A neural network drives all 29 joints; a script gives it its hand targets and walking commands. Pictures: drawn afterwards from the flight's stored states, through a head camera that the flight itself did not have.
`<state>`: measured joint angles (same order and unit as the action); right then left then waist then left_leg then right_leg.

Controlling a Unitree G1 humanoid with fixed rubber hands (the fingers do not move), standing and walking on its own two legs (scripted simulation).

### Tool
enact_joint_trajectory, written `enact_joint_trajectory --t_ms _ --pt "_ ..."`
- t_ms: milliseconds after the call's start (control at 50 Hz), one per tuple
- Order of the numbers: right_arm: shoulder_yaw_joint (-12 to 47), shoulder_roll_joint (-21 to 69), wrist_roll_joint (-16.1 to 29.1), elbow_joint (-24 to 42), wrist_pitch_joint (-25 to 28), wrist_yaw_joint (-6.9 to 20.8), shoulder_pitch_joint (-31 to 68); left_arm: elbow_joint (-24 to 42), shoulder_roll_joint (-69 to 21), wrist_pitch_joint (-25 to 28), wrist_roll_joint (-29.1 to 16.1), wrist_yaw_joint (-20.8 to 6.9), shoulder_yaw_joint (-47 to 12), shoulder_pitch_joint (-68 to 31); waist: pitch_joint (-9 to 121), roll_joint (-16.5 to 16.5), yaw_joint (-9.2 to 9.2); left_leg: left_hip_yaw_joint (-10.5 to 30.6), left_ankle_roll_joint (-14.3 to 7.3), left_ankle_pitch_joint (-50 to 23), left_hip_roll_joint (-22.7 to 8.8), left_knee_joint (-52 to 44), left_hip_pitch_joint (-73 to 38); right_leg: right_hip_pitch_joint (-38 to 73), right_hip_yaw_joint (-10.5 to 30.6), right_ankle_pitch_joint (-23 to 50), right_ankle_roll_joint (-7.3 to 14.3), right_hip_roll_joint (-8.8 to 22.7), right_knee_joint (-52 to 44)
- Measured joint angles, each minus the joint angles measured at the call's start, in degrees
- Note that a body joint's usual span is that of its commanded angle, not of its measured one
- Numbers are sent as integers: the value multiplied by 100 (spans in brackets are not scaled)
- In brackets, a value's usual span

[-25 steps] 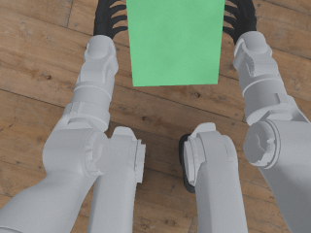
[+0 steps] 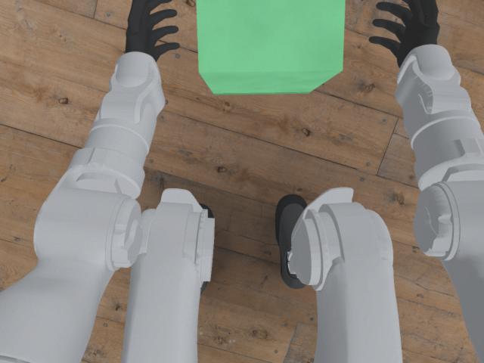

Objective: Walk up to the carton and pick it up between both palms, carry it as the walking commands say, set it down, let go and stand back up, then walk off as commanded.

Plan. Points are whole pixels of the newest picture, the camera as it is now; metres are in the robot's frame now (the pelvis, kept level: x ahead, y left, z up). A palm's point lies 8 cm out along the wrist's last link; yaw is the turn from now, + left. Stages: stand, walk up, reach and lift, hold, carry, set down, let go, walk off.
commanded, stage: set down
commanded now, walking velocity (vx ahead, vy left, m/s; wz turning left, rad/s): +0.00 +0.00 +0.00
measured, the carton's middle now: (264, 26) +0.57 -0.04 -0.26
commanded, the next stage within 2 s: let go in 1.38 s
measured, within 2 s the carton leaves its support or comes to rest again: neither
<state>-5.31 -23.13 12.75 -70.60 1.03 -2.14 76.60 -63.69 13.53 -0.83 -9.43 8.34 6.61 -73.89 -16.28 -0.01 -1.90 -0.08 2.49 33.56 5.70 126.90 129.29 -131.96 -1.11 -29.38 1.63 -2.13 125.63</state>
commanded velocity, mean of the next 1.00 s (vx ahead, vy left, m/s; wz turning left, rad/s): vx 0.00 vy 0.00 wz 0.00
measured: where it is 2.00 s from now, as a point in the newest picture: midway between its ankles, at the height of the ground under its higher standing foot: (244, 261)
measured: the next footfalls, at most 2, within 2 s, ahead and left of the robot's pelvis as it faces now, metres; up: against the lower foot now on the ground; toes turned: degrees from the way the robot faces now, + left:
none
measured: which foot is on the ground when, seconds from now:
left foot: down 0.00-1.00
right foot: down 0.00-1.00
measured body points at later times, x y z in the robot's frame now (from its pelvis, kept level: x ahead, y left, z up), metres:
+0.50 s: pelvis -0.01 +0.00 +0.08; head +0.31 -0.03 +0.40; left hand +0.52 +0.14 -0.04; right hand +0.52 -0.23 -0.03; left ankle +0.11 +0.12 -0.33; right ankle +0.12 -0.10 -0.33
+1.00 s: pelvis +0.04 +0.00 +0.21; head +0.31 -0.02 +0.57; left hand +0.52 +0.14 +0.11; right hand +0.51 -0.26 +0.12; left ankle +0.11 +0.12 -0.33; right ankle +0.12 -0.10 -0.33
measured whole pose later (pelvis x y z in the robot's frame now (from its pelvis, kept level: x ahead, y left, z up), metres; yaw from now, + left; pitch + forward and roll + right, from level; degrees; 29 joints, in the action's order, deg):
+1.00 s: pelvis +0.04 +0.00 +0.21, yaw -2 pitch +42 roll +2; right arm -12.0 -18.6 4.6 -45.6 -8.3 1.6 51.8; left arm -39.6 7.1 -9.9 -3.5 9.2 12.0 -49.0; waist 5.8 1.0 -0.9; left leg 0.6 0.3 29.0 3.7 85.9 98.3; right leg -100.9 2.3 -25.6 -0.2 -4.0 85.1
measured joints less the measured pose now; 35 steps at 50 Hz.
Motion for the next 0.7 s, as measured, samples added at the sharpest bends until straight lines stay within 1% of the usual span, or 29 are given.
enact_joint_trajectory --t_ms 60,120,200,220,300,360,440,500,580,640,700 --pt "64 75 113 202 -14 -39 -149 242 66 -16 -63 -2 -63 111 -17 10 45 10 -3 6 -20 -29 -6 7 -15 4 12 2 -40" --pt "56 153 136 785 -43 -142 -288 770 150 -59 -233 65 -169 230 -307 111 49 -16 -34 23 -10 -62 -235 254 12 -41 -11 21 -63" --pt "-47 94 -35 1566 -198 -254 -271 1438 245 -248 -435 203 -310 173 -1120 274 -15 -70 -112 35 30 -177 -913 975 78 -129 -71 61 -151" --pt "-71 59 -69 1713 -272 -271 -254 1561 261 -332 -452 244 -320 139 -1323 299 -37 -75 -127 38 33 -228 -1105 1174 95 -109 -139 63 -206" --pt "-90 -1 -72 2087 -636 -281 -450 1945 106 -696 -399 418 -205 325 -1377 286 -67 -96 -168 46 -26 -510 -1505 1548 138 -119 -126 0 -488" --pt "-96 -14 -93 2304 -813 -254 -539 2142 -65 -854 -200 471 -7 448 -1332 189 -60 -111 -176 46 -92 -788 -1847 1841 181 -72 -123 -75 -760" --pt "-160 76 -183 2130 -938 -217 -578 1996 -186 -918 107 419 278 619 -680 50 -22 -111 -151 -50 -156 -1177 -1876 1822 221 68 -106 -149 -1137" --pt "-246 209 -282 1664 -945 -153 -659 1599 -207 -890 244 308 427 802 297 -14 35 -90 -123 -133 -180 -1470 -1612 1544 229 161 -83 -175 -1422" --pt "-452 340 -541 1074 -800 -9 -691 1172 -210 -722 394 90 539 901 1241 -14 120 -34 -100 -224 -151 -1875 -1468 1429 215 210 -59 -142 -1815" --pt "-630 440 -769 814 -683 85 -738 963 -216 -611 461 -47 573 933 1628 22 124 12 -102 -300 -103 -2166 -1459 1459 198 231 -57 -87 -2099" --pt "-784 534 -948 781 -594 138 -896 978 -270 -559 476 -79 543 1079 1821 72 82 57 -114 -365 -64 -2450 -1506 1546 181 253 -67 -43 -2387"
